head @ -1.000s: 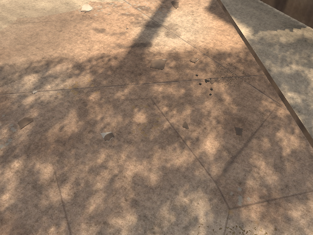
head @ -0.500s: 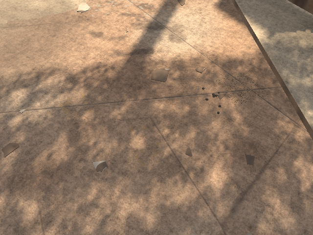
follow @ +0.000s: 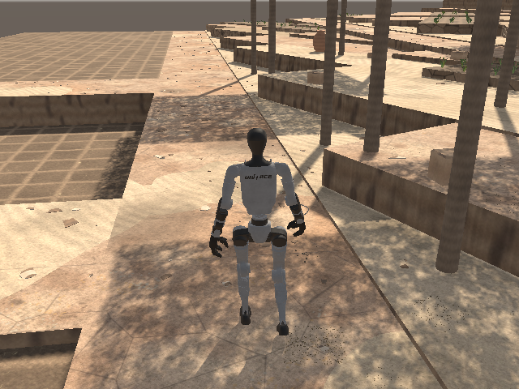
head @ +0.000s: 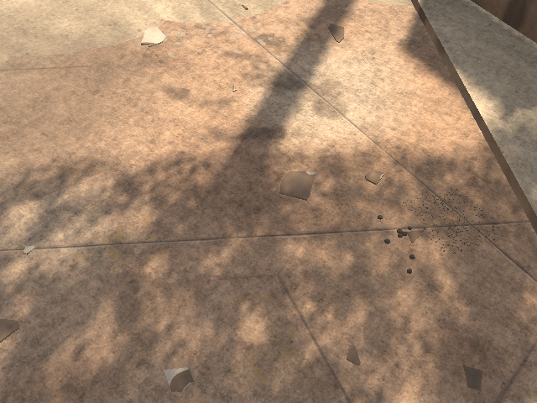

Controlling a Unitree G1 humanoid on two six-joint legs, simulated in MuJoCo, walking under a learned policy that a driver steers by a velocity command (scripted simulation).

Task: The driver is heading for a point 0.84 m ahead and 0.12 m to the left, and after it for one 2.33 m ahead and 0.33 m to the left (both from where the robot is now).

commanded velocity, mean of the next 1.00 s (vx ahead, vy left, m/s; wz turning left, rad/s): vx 0.50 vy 0.00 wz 0.19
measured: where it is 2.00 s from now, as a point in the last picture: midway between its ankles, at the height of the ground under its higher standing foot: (249, 267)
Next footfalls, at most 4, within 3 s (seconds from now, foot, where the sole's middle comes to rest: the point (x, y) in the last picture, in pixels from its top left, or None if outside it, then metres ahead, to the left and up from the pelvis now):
0.48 right None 0.44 -0.15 -0.77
1.04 left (236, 306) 0.71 0.12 -0.77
1.48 right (272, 225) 0.98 0.03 -0.77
1.86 left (204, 266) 0.83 0.21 -0.77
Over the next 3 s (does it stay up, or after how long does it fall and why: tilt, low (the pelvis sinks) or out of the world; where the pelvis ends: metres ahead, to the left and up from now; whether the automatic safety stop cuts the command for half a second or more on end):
stays up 0.83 0.06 0.01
